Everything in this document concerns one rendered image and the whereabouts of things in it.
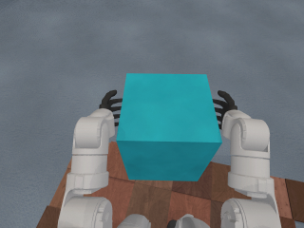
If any robot left upper arm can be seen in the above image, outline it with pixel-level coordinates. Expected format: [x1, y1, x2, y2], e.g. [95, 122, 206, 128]
[58, 196, 113, 228]

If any robot right upper arm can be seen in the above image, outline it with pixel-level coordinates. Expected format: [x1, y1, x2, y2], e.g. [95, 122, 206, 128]
[220, 198, 281, 228]

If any right robot forearm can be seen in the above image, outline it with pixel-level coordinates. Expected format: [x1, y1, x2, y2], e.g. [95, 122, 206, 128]
[221, 109, 282, 228]

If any right robot shin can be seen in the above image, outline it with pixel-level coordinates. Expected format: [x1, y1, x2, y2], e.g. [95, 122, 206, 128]
[175, 214, 194, 228]

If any robot right hand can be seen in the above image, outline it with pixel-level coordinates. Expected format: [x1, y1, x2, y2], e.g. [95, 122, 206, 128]
[212, 90, 238, 130]

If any carton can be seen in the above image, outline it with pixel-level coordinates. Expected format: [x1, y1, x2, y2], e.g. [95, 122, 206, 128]
[116, 73, 222, 181]

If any robot left hand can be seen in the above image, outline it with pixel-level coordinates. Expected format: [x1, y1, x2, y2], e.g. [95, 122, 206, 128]
[99, 89, 123, 126]

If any left robot forearm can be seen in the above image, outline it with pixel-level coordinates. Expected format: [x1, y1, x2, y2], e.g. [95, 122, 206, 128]
[57, 108, 115, 228]

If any robot left thigh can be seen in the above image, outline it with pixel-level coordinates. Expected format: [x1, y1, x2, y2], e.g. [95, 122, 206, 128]
[117, 214, 151, 228]

